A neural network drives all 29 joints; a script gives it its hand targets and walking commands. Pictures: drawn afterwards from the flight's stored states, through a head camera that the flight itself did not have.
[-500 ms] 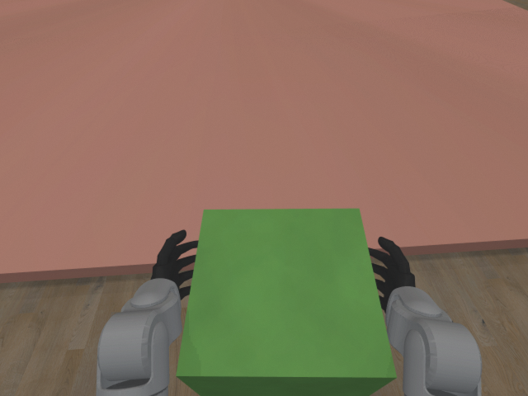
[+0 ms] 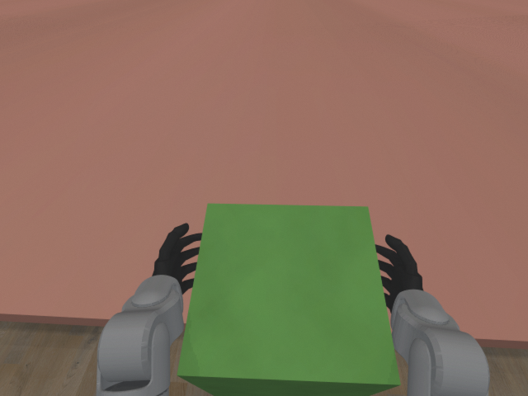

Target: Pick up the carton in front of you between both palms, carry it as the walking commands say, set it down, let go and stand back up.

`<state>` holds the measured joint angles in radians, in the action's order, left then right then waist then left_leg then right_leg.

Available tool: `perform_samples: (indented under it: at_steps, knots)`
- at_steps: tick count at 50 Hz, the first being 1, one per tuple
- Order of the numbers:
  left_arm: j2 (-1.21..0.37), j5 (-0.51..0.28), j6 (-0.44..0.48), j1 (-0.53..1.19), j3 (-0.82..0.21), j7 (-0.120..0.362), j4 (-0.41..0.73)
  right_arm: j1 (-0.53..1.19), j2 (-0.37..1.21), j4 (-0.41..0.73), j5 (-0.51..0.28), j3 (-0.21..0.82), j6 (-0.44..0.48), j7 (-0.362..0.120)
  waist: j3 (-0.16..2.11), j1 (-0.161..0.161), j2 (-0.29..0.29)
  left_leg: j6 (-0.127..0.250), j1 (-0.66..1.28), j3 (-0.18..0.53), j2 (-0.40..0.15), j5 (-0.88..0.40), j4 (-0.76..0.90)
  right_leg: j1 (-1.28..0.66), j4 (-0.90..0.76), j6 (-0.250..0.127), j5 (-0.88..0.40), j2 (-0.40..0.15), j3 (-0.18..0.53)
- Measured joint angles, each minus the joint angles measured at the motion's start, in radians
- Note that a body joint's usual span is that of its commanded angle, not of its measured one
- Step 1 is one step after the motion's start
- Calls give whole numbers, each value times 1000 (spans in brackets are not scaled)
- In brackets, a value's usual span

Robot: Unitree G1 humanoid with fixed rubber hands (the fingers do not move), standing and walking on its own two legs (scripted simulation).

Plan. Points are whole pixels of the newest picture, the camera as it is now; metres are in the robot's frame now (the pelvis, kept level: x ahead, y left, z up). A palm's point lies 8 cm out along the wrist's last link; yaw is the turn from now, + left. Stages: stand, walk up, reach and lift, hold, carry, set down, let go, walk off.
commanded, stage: carry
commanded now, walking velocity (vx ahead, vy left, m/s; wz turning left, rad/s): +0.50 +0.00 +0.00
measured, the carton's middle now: (284, 311) +0.25 +0.00 +0.04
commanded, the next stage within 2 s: none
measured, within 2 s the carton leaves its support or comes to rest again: neither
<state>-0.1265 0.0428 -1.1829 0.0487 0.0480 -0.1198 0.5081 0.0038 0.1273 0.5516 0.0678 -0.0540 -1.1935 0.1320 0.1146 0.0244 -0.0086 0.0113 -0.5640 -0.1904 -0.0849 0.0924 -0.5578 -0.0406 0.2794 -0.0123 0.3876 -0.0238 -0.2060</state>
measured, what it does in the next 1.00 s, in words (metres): climbs: left foot, then right foot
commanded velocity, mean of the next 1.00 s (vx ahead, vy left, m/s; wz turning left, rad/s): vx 0.50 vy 0.00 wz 0.00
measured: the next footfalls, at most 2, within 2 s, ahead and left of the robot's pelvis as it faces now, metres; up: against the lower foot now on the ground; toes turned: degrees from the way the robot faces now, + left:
left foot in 0.06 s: +0.21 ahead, +0.11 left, +0.00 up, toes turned +10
right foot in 0.44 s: +0.39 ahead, -0.11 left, +0.00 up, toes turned -7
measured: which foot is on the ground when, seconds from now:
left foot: up 0.00-0.04, down 0.06-0.50, up 0.52-0.76, down 0.78-1.00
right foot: down 0.00-0.08, up 0.10-0.42, down 0.44-0.78, up 0.80-1.00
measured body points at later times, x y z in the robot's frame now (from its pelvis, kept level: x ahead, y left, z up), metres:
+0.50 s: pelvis +0.34 +0.00 -0.01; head +0.37 -0.01 +0.44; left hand +0.72 +0.14 +0.15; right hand +0.71 -0.16 +0.14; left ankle +0.18 +0.10 -0.72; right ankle +0.36 -0.11 -0.74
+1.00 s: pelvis +0.71 +0.03 +0.06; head +0.81 +0.00 +0.50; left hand +1.12 +0.09 +0.17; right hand +1.05 -0.21 +0.17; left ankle +0.71 +0.10 -0.66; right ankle +0.65 -0.08 -0.54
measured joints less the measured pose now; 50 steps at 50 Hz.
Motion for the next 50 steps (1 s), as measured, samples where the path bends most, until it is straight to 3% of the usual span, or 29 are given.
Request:
perform_samples:
  at_steps: [2, 3, 5, 8, 10, 17, 21, 23, 25, 27, 29, 31, 34, 37, 39, 40, 42, 43, 45, 47, 50]
  knots:
    - [-1, -5, -16, 59, 20, -7, 16, 66, -1, 8, -13, -21, -16, 6, -10, -1, -4, 17, 36, -28, 20, 13, 31, -28, 59, 18, 74, -9, 11]
    - [1, -8, -23, 95, 38, -12, 20, 113, 1, -4, -20, -32, -19, 9, -17, -7, -14, 43, 57, -37, 35, -6, 34, -22, 137, 22, 123, -27, 15]
    - [35, -24, -33, 178, 74, -20, -11, 223, 1, -70, -30, -48, -19, 20, -42, -33, -37, 78, 54, -56, 42, 55, -61, 99, 462, 10, 114, -63, 65]
    - [86, -55, -59, 307, 99, -33, -100, 351, -27, -166, -50, -70, -35, 38, -80, -67, -21, 76, 98, -49, 42, 128, -61, 355, 916, -31, 76, -21, 156]
    - [85, -57, -70, 386, 119, -44, -165, 410, -53, -213, -65, -85, -48, 54, -96, -83, -14, 72, 142, -41, 49, 136, -18, 492, 1006, -50, 18, -19, 168]
    - [64, -24, -61, 575, 203, -50, -291, 614, -87, -361, -102, -169, -46, 55, -116, -86, 2, 50, 314, -20, 53, 205, 100, 736, 754, -54, -136, -54, 148]
    - [80, -20, -64, 630, 229, -49, -348, 689, -87, -439, -88, -189, -45, 52, -95, -71, 11, 17, 407, -10, 47, 282, 121, 721, 492, -56, -223, -42, 104]
    - [76, -17, -62, 642, 237, -48, -381, 702, -90, -461, -77, -197, -54, 49, -79, -55, 46, 4, 425, 0, 12, 346, 63, 641, 437, -69, -149, -18, 61]
    - [66, -6, -64, 667, 234, -48, -429, 693, -94, -465, -68, -216, -69, 43, -53, -28, 37, 2, 359, 10, -12, 332, -144, 498, 325, -75, -211, -6, 50]
    - [45, 5, -43, 679, 231, -51, -452, 688, -106, -457, -74, -235, -68, 39, -51, 25, 33, -1, 209, 97, 9, 367, -504, 470, 343, -91, -24, 10, 68]
    - [25, 1, -25, 653, 225, -60, -456, 671, -93, -448, -73, -268, -69, 38, -72, 67, 41, 19, 48, 161, 51, 426, -809, 438, 338, -49, -7, 19, 74]
    - [20, -13, -18, 621, 226, -66, -436, 656, -59, -427, -52, -289, -66, 34, -101, 103, 24, 29, -105, 159, 75, 481, -964, 386, 299, -25, -16, 15, 101]
    - [29, -52, 7, 587, 232, -70, -375, 636, -14, -368, -28, -287, -35, 30, -155, 132, 12, 42, -297, 136, 68, 478, -927, 277, 227, -10, 19, 0, 130]
    - [43, -89, 39, 579, 238, -69, -342, 612, 14, -315, -8, -267, 6, 25, -175, 140, 12, 61, -374, 104, 46, 380, -645, 152, 142, 6, 50, -13, 142]
    - [61, -104, 45, 571, 244, -65, -322, 609, 23, -312, 4, -242, 28, 24, -178, 106, 3, 86, -315, 84, 67, 228, -416, 105, 179, 3, 65, -35, 133]
    - [75, -112, 45, 567, 248, -62, -310, 615, 28, -319, 12, -226, 39, 24, -190, 69, -10, 91, -272, 74, 85, 107, -391, 124, 299, -3, 61, -58, 138]
    - [95, -119, 50, 580, 245, -53, -306, 629, 19, -315, 19, -205, 45, 29, -211, -6, -6, 137, -211, 75, 102, 209, -406, 272, 737, -3, 29, -21, 217]
    - [96, -116, 51, 593, 241, -50, -310, 625, 10, -304, 15, -200, 44, 33, -223, -42, -6, 131, -186, 81, 112, 244, -401, 352, 941, -12, 20, 12, 247]
    - [74, -90, 38, 597, 246, -40, -298, 604, -7, -285, -9, -191, 35, 44, -235, -98, -7, 80, -111, 84, 122, 240, -330, 493, 1180, -30, 15, 56, 270]
    - [35, -52, 19, 584, 262, -31, -258, 594, -22, -273, -48, -189, 21, 55, -234, -143, 11, 62, -24, 91, 121, 229, -232, 613, 1237, -43, 36, 72, 251]
    - [-6, -8, 6, 578, 273, -25, -198, 611, -44, -261, -95, -197, 10, 62, -229, -191, 47, 71, 112, 108, 110, 234, -91, 744, 1111, -50, 72, 70, 201]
